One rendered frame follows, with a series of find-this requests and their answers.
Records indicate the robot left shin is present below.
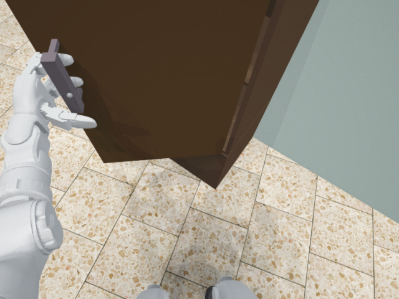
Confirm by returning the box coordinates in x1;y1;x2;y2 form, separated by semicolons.
147;283;161;289

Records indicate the robot left upper arm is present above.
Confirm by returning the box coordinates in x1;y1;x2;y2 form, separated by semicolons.
0;199;64;299

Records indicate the cupboard door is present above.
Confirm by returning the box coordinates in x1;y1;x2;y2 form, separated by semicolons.
5;0;270;163

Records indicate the handle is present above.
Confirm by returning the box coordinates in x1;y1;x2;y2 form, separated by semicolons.
40;39;84;113

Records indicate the left robot forearm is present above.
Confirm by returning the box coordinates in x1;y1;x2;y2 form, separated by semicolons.
0;113;53;209

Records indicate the robot left hand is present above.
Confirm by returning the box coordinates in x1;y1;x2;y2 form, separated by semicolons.
12;52;97;131

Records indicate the robot right thigh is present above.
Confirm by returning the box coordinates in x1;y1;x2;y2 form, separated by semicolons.
212;280;258;299

